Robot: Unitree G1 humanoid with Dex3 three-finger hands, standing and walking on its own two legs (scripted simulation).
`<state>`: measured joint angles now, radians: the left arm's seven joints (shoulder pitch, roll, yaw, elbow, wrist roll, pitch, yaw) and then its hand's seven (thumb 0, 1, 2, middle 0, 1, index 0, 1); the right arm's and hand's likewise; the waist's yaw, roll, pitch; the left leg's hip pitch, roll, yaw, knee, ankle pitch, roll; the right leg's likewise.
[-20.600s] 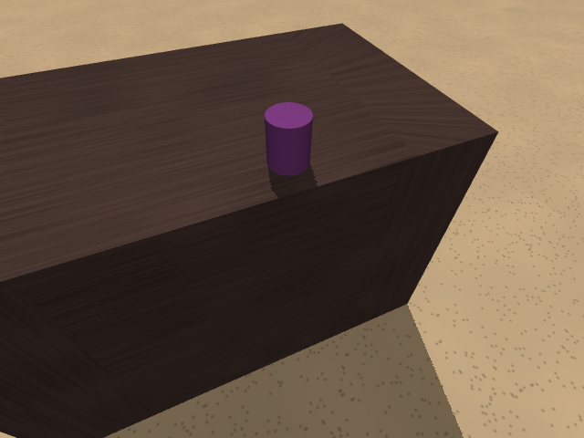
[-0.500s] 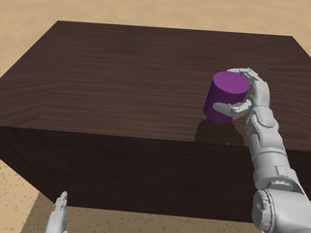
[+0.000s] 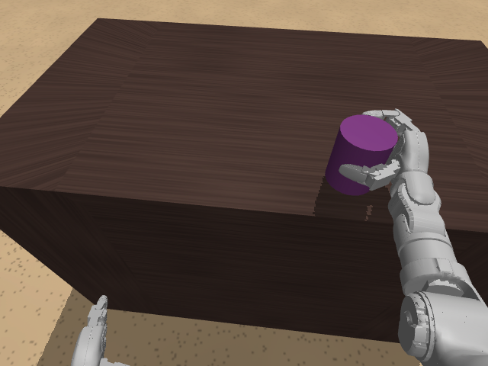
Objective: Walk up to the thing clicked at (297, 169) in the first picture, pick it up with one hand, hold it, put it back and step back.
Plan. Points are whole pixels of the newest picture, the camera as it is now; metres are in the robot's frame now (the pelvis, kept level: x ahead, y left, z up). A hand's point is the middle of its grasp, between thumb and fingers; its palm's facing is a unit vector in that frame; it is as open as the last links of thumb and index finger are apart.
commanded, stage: lower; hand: right
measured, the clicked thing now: (357, 156) +0.45 -0.15 +0.11
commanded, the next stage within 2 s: loosen in 0.28 s
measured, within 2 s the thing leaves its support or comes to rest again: rests again in 0.74 s
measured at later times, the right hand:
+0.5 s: hand (372, 155) +0.45 -0.18 +0.11, palm faces +0.13 +0.99 +0.00, open 11.9 cm
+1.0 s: hand (371, 150) +0.46 -0.18 +0.11, palm faces +0.12 +0.99 +0.00, open 11.7 cm
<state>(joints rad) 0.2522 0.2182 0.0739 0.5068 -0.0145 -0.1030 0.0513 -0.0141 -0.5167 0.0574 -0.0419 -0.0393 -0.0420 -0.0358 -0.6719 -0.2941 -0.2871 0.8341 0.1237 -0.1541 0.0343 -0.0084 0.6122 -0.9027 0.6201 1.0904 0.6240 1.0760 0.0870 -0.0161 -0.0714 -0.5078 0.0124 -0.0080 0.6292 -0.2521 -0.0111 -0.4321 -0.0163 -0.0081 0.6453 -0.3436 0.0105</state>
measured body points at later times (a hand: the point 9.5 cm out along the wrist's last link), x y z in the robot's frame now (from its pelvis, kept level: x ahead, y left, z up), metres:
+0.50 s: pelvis -0.01 +0.00 -0.01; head +0.04 +0.00 +0.44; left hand +0.14 +0.27 -0.08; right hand +0.44 -0.23 +0.11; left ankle +0.04 +0.13 -0.72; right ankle -0.01 -0.13 -0.72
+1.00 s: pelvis -0.01 +0.00 -0.01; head +0.05 +0.00 +0.43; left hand +0.14 +0.28 -0.07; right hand +0.45 -0.23 +0.11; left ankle +0.04 +0.13 -0.72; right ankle -0.01 -0.13 -0.72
